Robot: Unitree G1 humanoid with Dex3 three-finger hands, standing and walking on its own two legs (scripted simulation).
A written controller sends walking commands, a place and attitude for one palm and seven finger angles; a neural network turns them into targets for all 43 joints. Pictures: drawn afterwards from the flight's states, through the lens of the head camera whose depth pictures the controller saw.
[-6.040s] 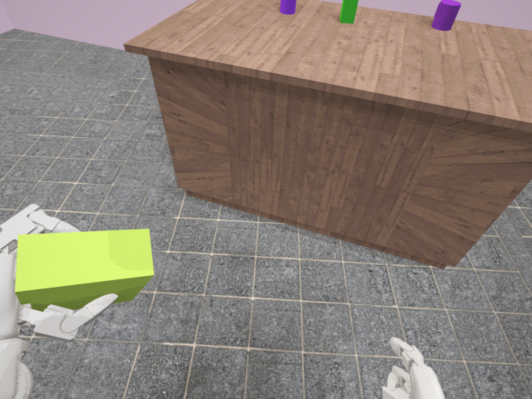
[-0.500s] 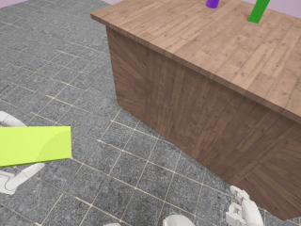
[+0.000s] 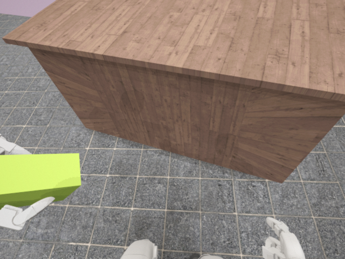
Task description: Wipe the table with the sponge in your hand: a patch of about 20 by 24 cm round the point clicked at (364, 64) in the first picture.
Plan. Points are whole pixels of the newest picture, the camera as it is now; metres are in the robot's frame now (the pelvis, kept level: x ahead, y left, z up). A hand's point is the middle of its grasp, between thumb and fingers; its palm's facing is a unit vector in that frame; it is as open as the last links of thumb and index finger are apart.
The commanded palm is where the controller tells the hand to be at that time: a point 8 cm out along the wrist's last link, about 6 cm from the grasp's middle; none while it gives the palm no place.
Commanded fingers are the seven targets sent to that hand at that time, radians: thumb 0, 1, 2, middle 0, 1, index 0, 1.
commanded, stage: turn to face it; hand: left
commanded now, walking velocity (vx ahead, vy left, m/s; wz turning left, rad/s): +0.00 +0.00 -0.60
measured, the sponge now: (45, 181) +0.23 +0.22 +0.15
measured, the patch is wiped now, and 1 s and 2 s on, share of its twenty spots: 0.00 0.00 0.00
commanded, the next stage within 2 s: take the last steps up to it in 1.16 s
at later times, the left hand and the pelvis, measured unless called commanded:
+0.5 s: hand (68, 200) +0.19 +0.15 +0.17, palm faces +0.19 -0.86 -0.47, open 9.7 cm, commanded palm +0.16 +0.19 +0.18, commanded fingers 0.00 0.10 1.30 -1.20 -1.60 -1.20 -1.60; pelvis -0.08 -0.03 +0.00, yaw -17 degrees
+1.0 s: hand (149, 212) +0.17 +0.03 +0.17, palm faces -0.12 -0.85 -0.51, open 9.7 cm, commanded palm +0.15 +0.08 +0.18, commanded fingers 0.00 0.10 1.30 -1.20 -1.60 -1.20 -1.60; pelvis -0.14 -0.06 -0.01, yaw -34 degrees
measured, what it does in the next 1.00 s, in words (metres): walks backwards, turning right: left foot, then right foot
